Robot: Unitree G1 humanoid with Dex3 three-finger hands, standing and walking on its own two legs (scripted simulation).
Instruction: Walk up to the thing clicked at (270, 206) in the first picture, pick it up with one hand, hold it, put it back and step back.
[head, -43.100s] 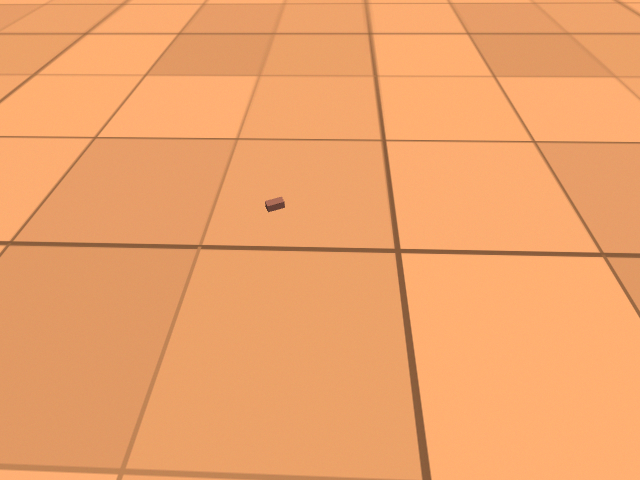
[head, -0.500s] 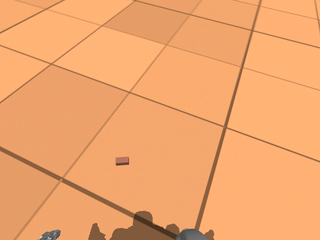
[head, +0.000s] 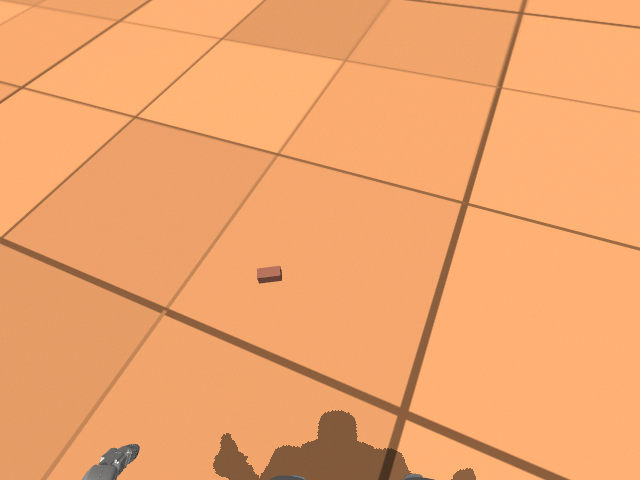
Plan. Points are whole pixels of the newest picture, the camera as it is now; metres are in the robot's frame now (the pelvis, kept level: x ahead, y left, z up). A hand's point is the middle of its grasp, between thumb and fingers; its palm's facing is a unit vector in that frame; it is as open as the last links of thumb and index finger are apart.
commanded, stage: step back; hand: left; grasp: from above
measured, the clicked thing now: (269, 274) +0.83 +0.28 -0.74
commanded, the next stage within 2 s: stand in 1.58 s
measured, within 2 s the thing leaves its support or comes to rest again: neither
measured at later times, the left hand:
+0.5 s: hand out of the picture -0.11 +0.24 -0.15, palm faces -0.05 -0.91 -0.40, open 7.4 cm
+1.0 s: hand out of the picture -0.14 +0.26 -0.14, palm faces +0.02 -0.93 -0.36, open 7.4 cm
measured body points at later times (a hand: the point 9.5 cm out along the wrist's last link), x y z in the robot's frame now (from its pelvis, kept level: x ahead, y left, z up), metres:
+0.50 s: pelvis -0.18 -0.03 -0.01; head -0.14 -0.05 +0.44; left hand -0.10 +0.28 -0.12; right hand -0.05 -0.35 -0.12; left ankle -0.06 +0.11 -0.71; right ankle -0.19 -0.15 -0.73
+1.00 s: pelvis -0.21 -0.02 +0.01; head -0.20 -0.01 +0.46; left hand -0.14 +0.30 -0.11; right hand -0.16 -0.33 -0.11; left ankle -0.21 +0.11 -0.73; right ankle -0.17 -0.15 -0.70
